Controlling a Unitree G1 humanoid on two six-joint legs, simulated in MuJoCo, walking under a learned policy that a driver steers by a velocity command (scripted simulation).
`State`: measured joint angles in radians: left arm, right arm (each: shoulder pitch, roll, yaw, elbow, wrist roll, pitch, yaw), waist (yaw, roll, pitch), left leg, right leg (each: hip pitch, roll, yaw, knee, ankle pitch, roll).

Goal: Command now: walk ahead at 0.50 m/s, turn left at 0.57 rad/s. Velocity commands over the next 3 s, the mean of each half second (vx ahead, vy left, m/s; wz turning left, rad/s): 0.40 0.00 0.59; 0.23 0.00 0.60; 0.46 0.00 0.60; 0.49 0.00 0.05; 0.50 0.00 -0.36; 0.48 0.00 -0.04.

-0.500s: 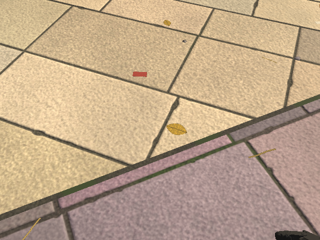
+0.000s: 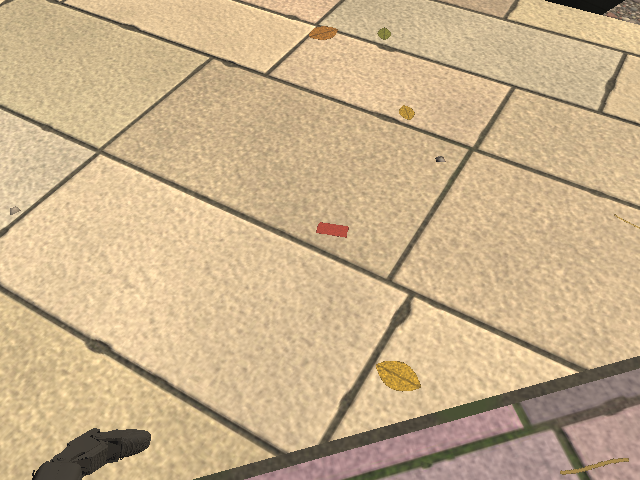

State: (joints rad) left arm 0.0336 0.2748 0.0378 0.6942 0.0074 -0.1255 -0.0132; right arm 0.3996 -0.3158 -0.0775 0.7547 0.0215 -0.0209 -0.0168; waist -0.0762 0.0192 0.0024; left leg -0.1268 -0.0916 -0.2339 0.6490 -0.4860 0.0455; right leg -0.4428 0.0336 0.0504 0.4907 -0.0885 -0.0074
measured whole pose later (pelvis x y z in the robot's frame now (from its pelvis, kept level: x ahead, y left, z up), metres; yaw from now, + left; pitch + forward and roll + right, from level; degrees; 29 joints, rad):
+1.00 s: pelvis +0.37 +0.04 +0.01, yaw +36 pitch +2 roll +0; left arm 0.23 0.29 0.05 0.75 0.01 -0.07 0.00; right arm 0.25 -0.31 -0.07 0.61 0.02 0.01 -0.01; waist 0.01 0.03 -0.04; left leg -0.49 -0.11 -0.13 0.89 -0.41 0.04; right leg -0.28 0.00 0.03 0.52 -0.27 -0.01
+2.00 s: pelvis +0.72 +0.46 +0.00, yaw +52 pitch +2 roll +0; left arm 0.16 0.30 0.04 0.69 -0.01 -0.08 -0.05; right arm 0.32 -0.30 -0.05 0.79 0.01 -0.06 0.00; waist -0.02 0.01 0.04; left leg -0.22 -0.04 -0.05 1.07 -0.44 0.02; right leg -0.47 0.06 -0.01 0.58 -0.15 -0.08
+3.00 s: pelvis +1.12 +0.86 +0.00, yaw +40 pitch +2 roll +1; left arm 0.06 0.26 0.03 0.63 0.01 -0.08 -0.03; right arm 0.38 -0.30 -0.04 0.89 0.02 -0.06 0.00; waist -0.06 0.01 0.04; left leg -0.25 -0.02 -0.08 1.05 -0.50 -0.01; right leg -0.44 0.01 -0.04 0.55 -0.15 -0.05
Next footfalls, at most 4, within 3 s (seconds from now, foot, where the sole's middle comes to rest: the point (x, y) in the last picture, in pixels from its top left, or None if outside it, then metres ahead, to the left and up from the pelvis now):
0.46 left None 0.37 0.16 -0.76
0.92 right None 0.48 -0.04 -0.76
1.40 left None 0.50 0.37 -0.76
1.92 right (89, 335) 0.86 0.52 -0.76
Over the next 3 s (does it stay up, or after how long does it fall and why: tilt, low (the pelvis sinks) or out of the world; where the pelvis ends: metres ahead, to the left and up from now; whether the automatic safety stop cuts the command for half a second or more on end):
stays up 1.12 0.86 0.00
